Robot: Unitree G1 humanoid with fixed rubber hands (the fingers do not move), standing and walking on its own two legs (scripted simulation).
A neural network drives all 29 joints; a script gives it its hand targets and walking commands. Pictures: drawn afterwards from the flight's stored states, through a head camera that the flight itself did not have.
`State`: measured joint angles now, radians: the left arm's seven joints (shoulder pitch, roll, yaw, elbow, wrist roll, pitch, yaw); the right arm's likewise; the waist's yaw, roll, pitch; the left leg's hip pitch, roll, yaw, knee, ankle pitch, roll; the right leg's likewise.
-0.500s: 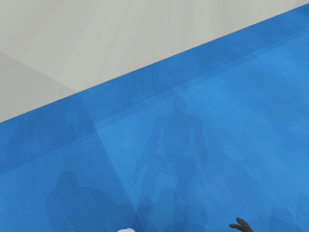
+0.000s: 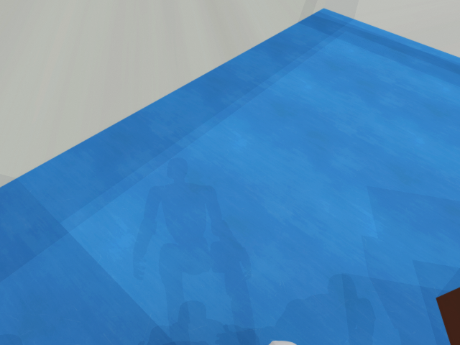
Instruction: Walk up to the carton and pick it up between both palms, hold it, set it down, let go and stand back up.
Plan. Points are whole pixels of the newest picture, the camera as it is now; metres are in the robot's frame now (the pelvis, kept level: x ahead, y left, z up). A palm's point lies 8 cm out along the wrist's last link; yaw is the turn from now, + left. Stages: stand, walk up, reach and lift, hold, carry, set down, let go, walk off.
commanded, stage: walk up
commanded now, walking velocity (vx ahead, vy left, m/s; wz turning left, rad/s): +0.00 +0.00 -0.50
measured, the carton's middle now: out of the picture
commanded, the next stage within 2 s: none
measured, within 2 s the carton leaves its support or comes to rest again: neither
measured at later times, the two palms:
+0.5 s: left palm out of the picture +0.09 +0.15 -0.11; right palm out of the picture -0.02 -0.33 -0.15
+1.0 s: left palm out of the picture +0.06 +0.23 -0.16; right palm out of the picture -0.01 -0.27 -0.12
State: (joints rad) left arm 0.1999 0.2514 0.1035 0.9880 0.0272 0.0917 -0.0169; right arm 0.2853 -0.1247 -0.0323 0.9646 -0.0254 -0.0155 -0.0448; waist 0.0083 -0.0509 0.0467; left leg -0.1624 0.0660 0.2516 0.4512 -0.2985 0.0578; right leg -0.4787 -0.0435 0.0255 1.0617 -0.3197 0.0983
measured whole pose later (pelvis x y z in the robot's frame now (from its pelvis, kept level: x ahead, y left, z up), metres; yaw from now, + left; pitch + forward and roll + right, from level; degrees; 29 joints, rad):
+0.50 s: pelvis -0.03 -0.07 +0.01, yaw -14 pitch +1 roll +4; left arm 0.20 0.17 0.03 0.96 0.00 0.01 0.01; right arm 0.17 -0.24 -0.08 0.93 -0.02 0.06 -0.01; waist -0.01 0.02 0.09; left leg -0.51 0.11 0.03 1.11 -0.30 -0.08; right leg -0.21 0.01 -0.03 0.41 -0.22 -0.10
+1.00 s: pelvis -0.03 +0.00 -0.01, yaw -25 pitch +1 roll +0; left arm 0.29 0.22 0.06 0.99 0.01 0.04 0.00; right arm 0.08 -0.17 -0.05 0.91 0.01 0.02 -0.04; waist 0.06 -0.06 0.07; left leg -0.23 -0.01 0.01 0.49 -0.27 -0.03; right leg -0.34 0.09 0.15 0.51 -0.19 -0.01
